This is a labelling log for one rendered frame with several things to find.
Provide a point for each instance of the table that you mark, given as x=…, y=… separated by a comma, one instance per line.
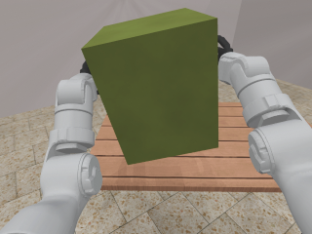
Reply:
x=227, y=168

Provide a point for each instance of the left robot forearm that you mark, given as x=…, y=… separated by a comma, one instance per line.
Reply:
x=74, y=110

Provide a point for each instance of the right robot forearm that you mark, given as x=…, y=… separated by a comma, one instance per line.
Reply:
x=256, y=88

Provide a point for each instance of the right robot upper arm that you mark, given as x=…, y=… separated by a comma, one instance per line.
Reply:
x=284, y=151

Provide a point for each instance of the right robot hand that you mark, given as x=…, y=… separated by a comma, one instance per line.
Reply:
x=225, y=47

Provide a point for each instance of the left robot hand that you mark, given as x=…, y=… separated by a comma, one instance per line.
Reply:
x=85, y=69

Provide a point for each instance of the left robot upper arm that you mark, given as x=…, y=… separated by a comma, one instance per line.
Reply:
x=67, y=182

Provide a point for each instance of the carton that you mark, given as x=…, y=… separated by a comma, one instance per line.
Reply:
x=157, y=78

